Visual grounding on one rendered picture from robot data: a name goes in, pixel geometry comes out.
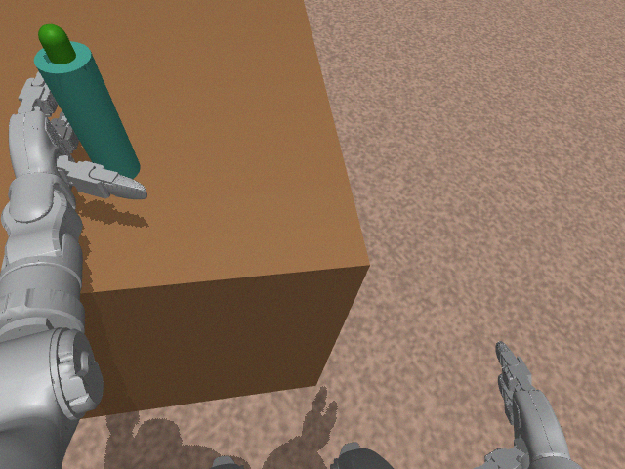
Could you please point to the bottle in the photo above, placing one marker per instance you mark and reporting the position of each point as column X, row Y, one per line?
column 72, row 75

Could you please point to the left robot arm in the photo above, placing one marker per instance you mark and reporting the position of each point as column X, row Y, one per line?
column 48, row 374

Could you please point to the right robot hand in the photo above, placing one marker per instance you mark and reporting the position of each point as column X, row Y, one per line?
column 537, row 430

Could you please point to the left robot hand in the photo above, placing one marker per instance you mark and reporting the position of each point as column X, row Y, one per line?
column 38, row 145

